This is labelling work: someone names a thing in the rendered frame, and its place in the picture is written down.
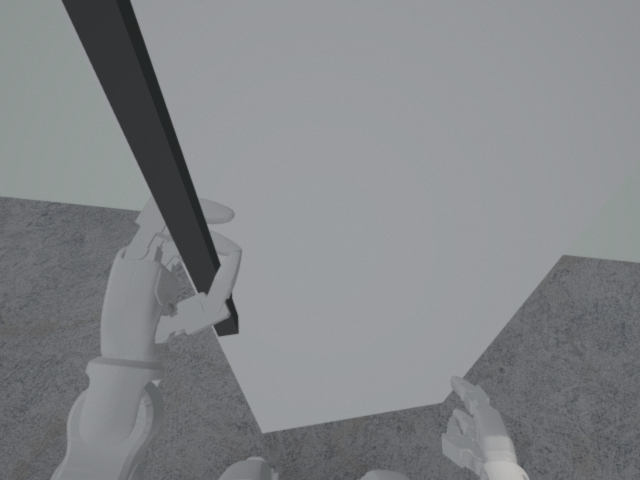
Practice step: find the left robot thigh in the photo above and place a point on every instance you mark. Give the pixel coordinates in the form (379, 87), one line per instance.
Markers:
(249, 470)

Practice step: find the robot right forearm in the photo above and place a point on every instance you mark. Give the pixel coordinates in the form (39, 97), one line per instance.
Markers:
(502, 470)

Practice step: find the right robot hand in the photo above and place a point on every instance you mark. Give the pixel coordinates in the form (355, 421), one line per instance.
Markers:
(487, 436)

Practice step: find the handle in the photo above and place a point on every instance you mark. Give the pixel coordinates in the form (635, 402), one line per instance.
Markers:
(111, 37)

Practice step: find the left robot hand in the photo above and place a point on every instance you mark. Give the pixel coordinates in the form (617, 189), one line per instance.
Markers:
(142, 282)

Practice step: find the robot left forearm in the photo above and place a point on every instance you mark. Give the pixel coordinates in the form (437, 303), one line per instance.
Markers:
(112, 422)

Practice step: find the fridge door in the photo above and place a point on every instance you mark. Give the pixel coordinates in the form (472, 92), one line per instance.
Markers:
(403, 175)

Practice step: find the robot left shin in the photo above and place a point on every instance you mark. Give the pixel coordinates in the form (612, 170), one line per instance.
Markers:
(256, 458)

